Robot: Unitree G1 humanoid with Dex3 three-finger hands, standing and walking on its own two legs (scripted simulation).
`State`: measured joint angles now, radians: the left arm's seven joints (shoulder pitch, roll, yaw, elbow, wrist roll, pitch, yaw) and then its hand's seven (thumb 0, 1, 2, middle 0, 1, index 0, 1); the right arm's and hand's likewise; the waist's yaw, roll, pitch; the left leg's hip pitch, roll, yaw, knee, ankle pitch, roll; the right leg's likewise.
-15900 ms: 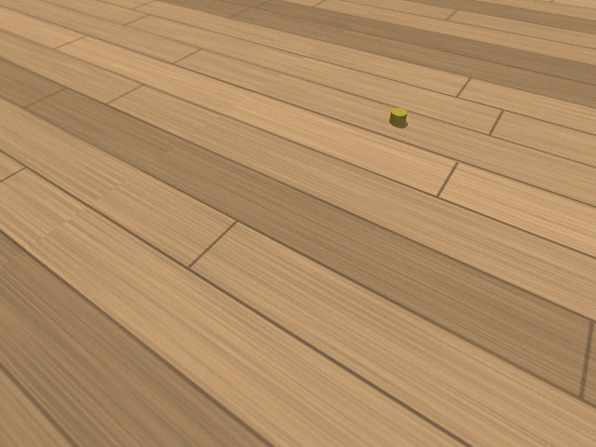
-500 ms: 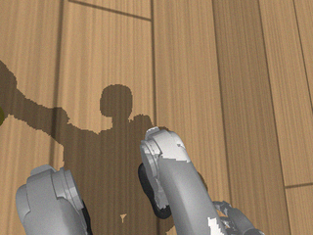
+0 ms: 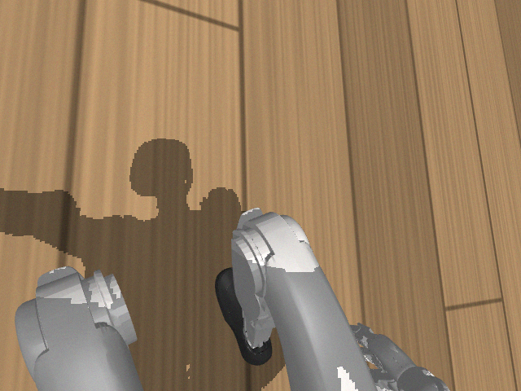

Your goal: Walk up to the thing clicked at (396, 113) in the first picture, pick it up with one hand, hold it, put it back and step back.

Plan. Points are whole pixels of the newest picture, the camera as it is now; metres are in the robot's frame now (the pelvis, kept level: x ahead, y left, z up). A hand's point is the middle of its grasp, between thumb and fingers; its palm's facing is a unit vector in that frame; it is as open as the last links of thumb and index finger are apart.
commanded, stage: rest palm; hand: left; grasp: from above
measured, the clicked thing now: out of the picture +0.47 +0.35 -0.27
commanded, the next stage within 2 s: close in 0.64 s
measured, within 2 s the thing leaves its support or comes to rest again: neither
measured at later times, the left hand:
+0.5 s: hand out of the picture +0.45 +0.34 -0.24, palm faces -0.46 -0.17 -0.87, open 13.8 cm
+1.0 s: hand out of the picture +0.45 +0.33 -0.25, palm faces -0.43 -0.14 -0.89, open 12.8 cm
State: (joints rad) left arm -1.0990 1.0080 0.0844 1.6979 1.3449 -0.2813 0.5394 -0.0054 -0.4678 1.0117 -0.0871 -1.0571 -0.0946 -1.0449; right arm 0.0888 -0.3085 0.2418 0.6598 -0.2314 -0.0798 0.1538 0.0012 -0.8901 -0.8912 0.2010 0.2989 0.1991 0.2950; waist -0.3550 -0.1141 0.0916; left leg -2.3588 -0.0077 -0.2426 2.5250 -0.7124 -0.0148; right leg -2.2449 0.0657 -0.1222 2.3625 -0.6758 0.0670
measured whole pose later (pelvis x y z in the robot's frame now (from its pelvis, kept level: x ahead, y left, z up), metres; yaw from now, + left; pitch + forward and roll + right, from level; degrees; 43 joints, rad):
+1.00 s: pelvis +0.00 +0.00 -0.01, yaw -2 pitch +28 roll -15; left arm -1.10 1.07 0.10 1.76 1.32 -0.25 0.62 0.00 -0.33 0.91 -0.12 -1.12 -0.17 -1.07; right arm 0.08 -0.33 0.31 0.65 -0.25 -0.20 0.22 0.00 -0.89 -0.89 0.20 0.30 0.20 0.30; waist -0.39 -0.15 0.17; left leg -2.35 0.00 -0.28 2.56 -0.73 -0.01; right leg -2.23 0.08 -0.15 2.37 -0.67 0.08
